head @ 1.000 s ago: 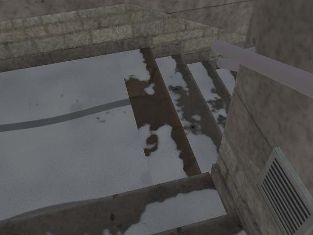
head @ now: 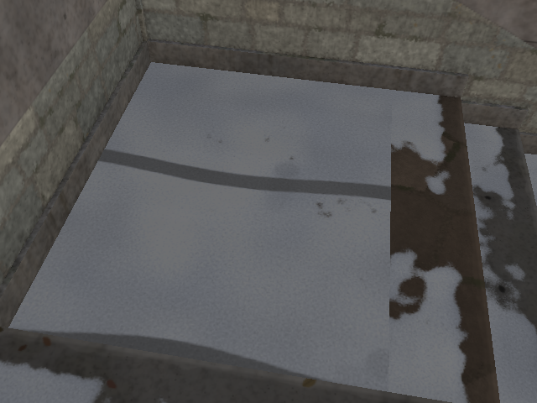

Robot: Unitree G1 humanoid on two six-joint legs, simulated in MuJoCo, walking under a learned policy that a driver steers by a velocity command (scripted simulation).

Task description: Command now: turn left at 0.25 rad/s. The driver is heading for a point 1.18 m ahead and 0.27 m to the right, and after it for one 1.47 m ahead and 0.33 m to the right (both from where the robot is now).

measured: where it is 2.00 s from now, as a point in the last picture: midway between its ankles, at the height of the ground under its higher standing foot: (303, 304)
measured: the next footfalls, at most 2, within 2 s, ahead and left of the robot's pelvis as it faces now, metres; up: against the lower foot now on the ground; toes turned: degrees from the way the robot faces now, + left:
right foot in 0.20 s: +0.08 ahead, -0.15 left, +0.00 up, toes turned -3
left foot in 0.92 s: +0.46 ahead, -0.06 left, -0.15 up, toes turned -15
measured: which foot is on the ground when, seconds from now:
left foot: down 0.00-0.22, up 0.24-0.90, down 0.92-1.00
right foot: up 0.00-0.18, down 0.20-0.92, up 0.94-1.00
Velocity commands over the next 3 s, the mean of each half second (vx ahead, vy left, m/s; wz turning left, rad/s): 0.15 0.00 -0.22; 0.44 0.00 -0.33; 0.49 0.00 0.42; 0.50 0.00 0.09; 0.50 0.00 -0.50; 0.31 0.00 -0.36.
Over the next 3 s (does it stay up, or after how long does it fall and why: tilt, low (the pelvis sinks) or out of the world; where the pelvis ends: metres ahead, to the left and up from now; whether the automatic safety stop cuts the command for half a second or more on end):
stays up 1.41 -0.27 -0.30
